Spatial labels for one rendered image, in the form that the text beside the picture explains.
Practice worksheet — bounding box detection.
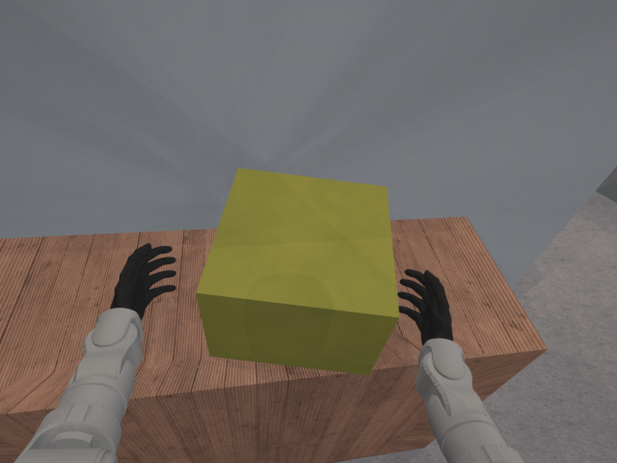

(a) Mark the robot left forearm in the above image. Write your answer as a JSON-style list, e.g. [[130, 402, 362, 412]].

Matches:
[[14, 308, 144, 463]]

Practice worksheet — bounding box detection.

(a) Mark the robot right forearm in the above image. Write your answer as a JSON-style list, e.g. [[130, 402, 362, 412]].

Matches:
[[416, 339, 524, 463]]

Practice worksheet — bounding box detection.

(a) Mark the left robot hand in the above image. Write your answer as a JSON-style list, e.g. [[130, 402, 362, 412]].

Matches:
[[110, 243, 176, 320]]

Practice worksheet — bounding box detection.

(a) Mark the pedestal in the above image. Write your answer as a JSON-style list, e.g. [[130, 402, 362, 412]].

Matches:
[[0, 217, 548, 463]]

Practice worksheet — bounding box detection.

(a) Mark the carton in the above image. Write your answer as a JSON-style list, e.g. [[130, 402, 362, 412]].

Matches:
[[196, 168, 400, 375]]

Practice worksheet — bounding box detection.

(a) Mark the right robot hand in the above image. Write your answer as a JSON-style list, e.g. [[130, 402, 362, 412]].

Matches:
[[397, 269, 453, 345]]

